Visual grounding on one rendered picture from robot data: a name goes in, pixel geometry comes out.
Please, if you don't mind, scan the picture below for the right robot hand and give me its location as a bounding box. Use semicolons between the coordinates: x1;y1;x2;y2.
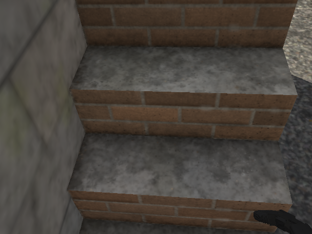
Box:
253;210;312;234

